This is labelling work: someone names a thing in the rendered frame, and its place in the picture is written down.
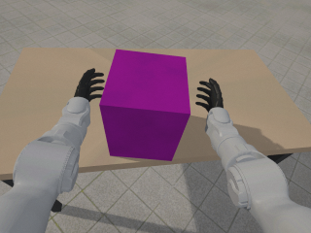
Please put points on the left robot upper arm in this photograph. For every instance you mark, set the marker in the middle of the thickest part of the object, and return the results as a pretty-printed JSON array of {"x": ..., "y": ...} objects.
[{"x": 44, "y": 171}]

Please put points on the robot right forearm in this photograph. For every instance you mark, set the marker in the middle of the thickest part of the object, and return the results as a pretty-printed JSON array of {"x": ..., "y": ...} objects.
[{"x": 227, "y": 143}]

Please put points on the carton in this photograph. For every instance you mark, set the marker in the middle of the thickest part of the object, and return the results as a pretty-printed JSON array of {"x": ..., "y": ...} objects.
[{"x": 145, "y": 104}]

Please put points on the right robot upper arm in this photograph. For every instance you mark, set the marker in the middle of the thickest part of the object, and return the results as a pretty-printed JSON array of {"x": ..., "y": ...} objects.
[{"x": 260, "y": 187}]

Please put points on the robot left forearm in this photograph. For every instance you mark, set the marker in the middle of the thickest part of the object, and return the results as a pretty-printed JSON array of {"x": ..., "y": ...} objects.
[{"x": 70, "y": 130}]

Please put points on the right robot hand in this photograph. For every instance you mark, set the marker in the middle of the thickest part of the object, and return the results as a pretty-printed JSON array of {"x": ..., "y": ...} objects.
[{"x": 215, "y": 99}]

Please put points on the left robot hand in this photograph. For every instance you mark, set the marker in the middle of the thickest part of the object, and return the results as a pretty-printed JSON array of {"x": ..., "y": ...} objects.
[{"x": 84, "y": 88}]

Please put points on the table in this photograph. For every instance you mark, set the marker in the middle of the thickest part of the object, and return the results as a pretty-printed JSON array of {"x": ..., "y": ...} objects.
[{"x": 45, "y": 79}]

